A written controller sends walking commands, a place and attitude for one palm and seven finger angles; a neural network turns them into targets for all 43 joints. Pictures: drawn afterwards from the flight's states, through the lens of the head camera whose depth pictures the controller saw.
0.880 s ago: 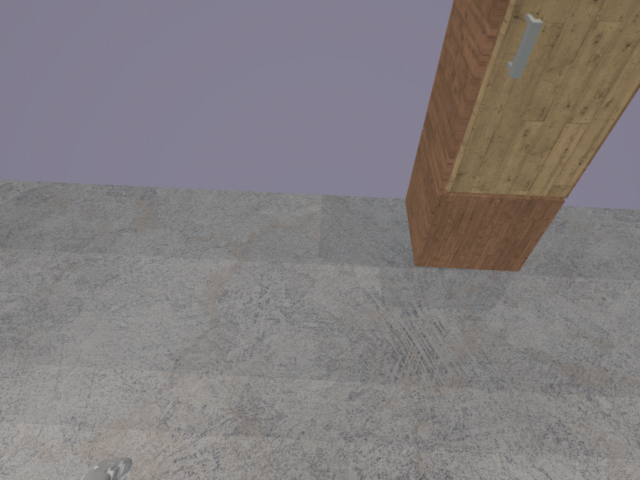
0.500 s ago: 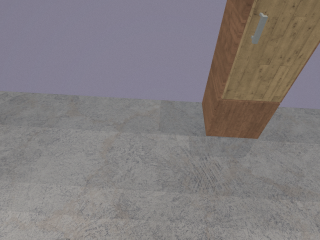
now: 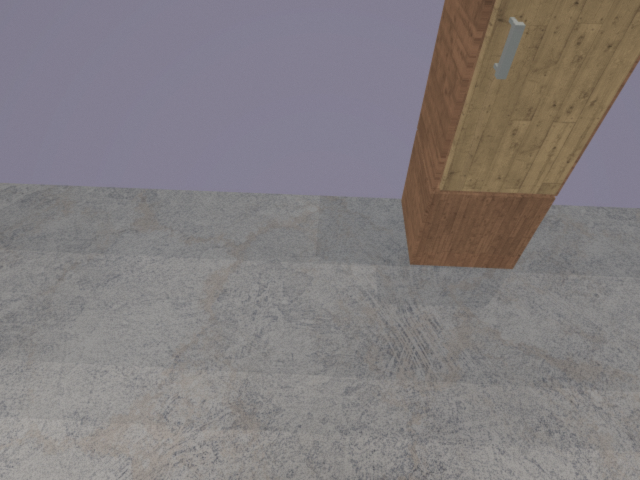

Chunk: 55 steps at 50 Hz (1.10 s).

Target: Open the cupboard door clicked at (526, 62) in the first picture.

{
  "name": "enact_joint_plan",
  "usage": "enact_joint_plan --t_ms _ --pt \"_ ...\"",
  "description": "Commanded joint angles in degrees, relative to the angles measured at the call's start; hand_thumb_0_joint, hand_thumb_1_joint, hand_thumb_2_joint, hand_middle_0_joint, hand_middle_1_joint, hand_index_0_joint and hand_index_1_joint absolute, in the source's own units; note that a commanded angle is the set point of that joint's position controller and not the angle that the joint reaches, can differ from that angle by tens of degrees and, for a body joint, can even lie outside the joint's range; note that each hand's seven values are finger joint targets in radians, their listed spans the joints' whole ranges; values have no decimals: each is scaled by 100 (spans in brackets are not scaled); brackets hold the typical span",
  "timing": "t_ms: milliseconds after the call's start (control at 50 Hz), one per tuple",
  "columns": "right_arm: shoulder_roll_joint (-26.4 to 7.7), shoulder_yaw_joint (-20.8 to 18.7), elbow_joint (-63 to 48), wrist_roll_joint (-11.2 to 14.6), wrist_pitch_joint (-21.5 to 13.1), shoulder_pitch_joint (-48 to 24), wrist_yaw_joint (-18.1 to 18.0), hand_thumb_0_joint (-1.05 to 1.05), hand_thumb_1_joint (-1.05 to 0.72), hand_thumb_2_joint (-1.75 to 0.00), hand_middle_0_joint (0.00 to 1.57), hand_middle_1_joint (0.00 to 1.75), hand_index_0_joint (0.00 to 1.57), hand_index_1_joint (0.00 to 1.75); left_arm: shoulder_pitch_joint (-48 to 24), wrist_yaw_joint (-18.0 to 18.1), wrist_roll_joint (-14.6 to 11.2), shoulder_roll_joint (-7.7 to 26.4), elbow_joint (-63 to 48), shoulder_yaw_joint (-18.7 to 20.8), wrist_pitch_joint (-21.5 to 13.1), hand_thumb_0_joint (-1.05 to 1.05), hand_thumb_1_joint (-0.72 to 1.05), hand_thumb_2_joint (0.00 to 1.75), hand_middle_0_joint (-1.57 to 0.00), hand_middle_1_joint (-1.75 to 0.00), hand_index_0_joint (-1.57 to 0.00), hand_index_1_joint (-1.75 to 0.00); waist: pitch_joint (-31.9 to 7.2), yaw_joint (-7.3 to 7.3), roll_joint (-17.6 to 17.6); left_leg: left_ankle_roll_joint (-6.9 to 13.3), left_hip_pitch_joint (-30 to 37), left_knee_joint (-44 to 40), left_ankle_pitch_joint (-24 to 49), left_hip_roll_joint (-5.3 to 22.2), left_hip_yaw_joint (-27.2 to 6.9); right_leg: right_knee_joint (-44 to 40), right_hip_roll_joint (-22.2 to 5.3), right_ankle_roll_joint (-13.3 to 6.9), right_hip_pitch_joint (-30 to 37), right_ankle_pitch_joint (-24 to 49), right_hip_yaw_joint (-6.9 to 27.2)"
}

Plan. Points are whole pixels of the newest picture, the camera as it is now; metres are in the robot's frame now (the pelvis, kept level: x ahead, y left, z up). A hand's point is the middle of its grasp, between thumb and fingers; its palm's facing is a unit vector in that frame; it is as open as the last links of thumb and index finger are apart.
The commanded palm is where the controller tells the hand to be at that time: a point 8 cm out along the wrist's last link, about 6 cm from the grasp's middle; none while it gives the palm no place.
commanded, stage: look at it before walking up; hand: left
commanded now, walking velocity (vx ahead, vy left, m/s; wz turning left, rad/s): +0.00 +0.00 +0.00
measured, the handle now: (506, 48) +1.02 -0.38 +0.11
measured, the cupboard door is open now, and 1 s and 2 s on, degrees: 0 0 0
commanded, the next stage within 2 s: walk to a spot facing it in 0.56 s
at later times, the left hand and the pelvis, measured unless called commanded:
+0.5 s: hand out of the picture +0.08 +0.24 -0.16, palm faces -0.03 -0.94 -0.34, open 7.4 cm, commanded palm none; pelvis +0.00 +0.00 +0.00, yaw +0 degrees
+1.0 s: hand out of the picture +0.07 +0.20 -0.18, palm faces -0.13 -0.95 -0.29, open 7.4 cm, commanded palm none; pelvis -0.01 -0.01 -0.02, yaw -10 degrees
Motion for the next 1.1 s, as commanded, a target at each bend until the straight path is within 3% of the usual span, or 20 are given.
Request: enact_joint_plan --t_ms 0,380,520,660,680,720,760,840,860,900,920,940,980,1000,1020,1040,1060,1080 --pt "-1183 -205 -365 -5 -174 -351 -94 0 -90 -90 20 30 20 30 -255 58 20 1206 -385 216 -171 0 90 90 -20 -30 -20 -30 -303 0 -79 193 -14 -417 340 650 -569 -467 -618 -217 -32 141 604" --pt "-1153 -206 -342 -6 -171 -398 -98 0 -90 -90 20 30 20 30 -257 58 21 1210 -370 224 -202 0 90 90 -20 -30 -20 -30 -297 -4 -110 156 103 -382 534 659 -502 -544 -648 -228 -28 453 645" --pt "-1174 -192 -344 2 -185 -395 -106 0 -90 -90 20 30 20 30 -239 62 15 1217 -362 222 -205 0 90 90 -20 -30 -20 -30 -493 -5 -45 156 196 -377 818 697 -502 -441 -644 -225 158 836 585" --pt "-1197 -203 -332 -4 -178 -404 -119 0 -90 -90 20 30 20 30 -265 55 21 1228 -362 224 -192 0 90 90 -20 -30 -20 -30 -395 -10 -91 147 284 -394 770 716 -450 -487 -625 -231 54 842 633" --pt "-1146 -212 -347 -10 -171 -366 -134 0 -90 -90 20 30 20 30 -260 53 21 1164 -394 229 -156 0 90 90 -20 -30 -20 -30 -389 -25 -19 138 334 -306 857 740 -383 -397 -603 -233 -10 1034 666" --pt "-604 -143 -337 -19 -96 -80 -158 0 -90 -90 20 30 20 30 16 81 16 693 -389 172 -28 0 90 90 -20 -30 -20 -30 -446 -31 -48 59 349 -37 1020 765 -162 -122 -589 -182 -139 1434 700" --pt "-534 -172 -443 -18 -5 63 -192 0 -90 -90 20 30 20 30 136 83 24 610 -488 180 77 0 90 90 -20 -30 -20 -30 -313 -46 -72 34 307 108 932 813 -42 108 -519 -164 -418 1511 759" --pt "-693 -326 -743 -33 70 85 -227 0 -90 -90 20 30 20 30 182 27 57 557 -800 276 186 0 90 90 -20 -30 -20 -30 -196 -64 228 224 185 54 597 1185 -186 861 -186 -98 -999 1056 614" --pt "-750 -369 -815 -39 76 41 -231 0 -90 -90 20 30 20 30 212 6 55 488 -864 289 205 0 90 90 -20 -30 -20 -30 -145 -40 492 347 123 -63 561 1385 -313 1238 -61 -57 -1151 715 481" --pt "-783 -432 -927 -35 41 3 -225 0 -90 -90 20 30 20 30 293 -18 58 327 -984 334 244 0 90 90 -20 -30 -20 -30 -201 -6 1022 828 85 -321 1228 1994 -616 2488 90 46 -1404 -1216 116" --pt "-746 -450 -1008 -44 27 -35 -224 0 -90 -90 20 30 20 30 326 -26 59 280 -1042 364 262 0 90 90 -20 -30 -20 -30 -214 10 1092 995 9 -297 1581 2171 -594 2850 -9 69 -1416 -1718 98" --pt "-707 -463 -1077 -57 19 -108 -228 0 -90 -90 20 30 20 30 394 -38 58 249 -1089 387 270 0 90 90 -20 -30 -20 -30 -248 55 1019 1028 -44 -160 1818 2221 -458 2874 -127 43 -1343 -1824 153" --pt "-674 -507 -1178 -90 37 -358 -222 0 -90 -90 20 30 20 30 782 -74 67 148 -1059 428 239 0 90 90 -20 -30 -20 -30 -291 284 896 701 -334 455 1756 1978 103 2086 -201 18 -736 -1285 -52" --pt "-674 -525 -1231 -73 67 -415 -207 0 -90 -90 20 30 20 30 1105 -86 86 193 -994 460 206 0 90 90 -20 -30 -20 -30 -393 432 558 439 -608 1040 1233 1735 390 1437 -148 37 -288 -544 -173" --pt "-442 -508 -1285 -34 128 -385 -188 0 -90 -90 20 30 20 30 1385 -59 126 472 -954 538 129 0 90 90 -20 -30 -20 -30 -346 554 -456 -5 -1155 2305 0 1149 799 273 -562 -64 54 517 537" --pt "87 -406 -1499 -21 150 -219 -152 0 -90 -90 20 30 20 30 1366 36 175 1066 -1014 635 36 0 90 90 -20 -30 -20 -30 -155 424 -2326 -358 -2533 3818 -2269 210 798 -582 -1906 -560 158 1796 2985" --pt "-105 -432 -1542 -10 193 -389 -181 0 -90 -90 20 30 20 30 1444 96 74 1015 -1069 618 79 0 90 90 -20 -30 -20 -30 -187 499 -1698 -253 -2336 4282 -2248 267 -18 -782 -2056 -944 -207 1674 3103" --pt "-129 -467 -1453 -7 204 -259 -165 0 -90 -90 20 30 20 30 1093 116 71 824 -1172 627 78 0 90 90 -20 -30 -20 -30 -120 284 -1394 -207 -2351 4425 -1718 398 -198 -884 -1753 -982 -337 641 2776"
